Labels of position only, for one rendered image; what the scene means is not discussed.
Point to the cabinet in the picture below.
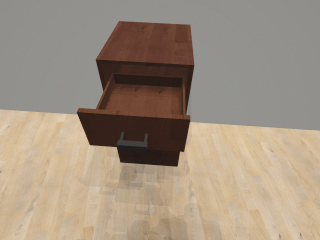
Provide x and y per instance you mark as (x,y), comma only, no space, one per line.
(146,48)

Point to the drawer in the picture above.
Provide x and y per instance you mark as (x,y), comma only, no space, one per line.
(139,104)

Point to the handle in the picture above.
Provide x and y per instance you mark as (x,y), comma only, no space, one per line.
(132,145)

